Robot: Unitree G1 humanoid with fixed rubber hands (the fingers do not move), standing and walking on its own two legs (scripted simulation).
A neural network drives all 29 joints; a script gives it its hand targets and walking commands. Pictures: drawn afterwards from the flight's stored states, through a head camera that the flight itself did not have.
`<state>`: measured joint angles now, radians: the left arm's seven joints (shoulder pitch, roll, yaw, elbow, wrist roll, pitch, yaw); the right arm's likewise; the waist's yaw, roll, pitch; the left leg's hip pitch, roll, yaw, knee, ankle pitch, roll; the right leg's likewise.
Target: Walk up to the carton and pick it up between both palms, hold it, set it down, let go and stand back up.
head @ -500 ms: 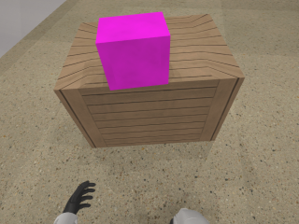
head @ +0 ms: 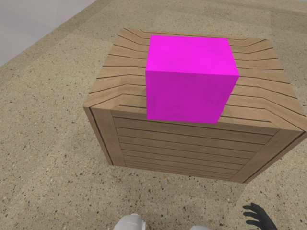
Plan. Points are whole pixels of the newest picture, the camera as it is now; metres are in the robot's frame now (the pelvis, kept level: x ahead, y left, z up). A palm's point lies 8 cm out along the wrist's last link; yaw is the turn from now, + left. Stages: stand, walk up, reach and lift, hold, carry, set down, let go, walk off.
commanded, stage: walk up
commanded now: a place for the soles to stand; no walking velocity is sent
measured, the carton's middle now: (184, 80) +0.62 -0.05 -0.01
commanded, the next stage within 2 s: none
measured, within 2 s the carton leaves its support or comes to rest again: neither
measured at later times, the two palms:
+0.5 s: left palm (97, 176) +0.25 +0.21 -0.08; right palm (272, 217) +0.19 -0.29 -0.10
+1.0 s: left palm (85, 176) +0.25 +0.25 -0.08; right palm (258, 172) +0.30 -0.27 -0.07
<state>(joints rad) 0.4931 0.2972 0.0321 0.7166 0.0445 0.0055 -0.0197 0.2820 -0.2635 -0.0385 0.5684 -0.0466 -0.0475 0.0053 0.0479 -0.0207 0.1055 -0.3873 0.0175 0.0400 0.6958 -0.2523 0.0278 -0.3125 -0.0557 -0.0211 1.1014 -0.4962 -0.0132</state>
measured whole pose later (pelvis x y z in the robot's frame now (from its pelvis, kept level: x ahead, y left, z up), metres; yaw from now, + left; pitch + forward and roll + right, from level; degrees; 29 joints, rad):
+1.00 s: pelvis +0.16 -0.02 +0.02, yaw +2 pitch -1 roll +0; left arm 0.28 0.29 0.00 0.68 0.00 0.01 -0.02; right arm 0.26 -0.28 0.00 0.61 0.00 0.00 0.01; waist 0.01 0.00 0.03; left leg -0.25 0.01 -0.01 0.56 -0.30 0.00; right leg -0.29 -0.06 -0.08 0.54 -0.23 0.02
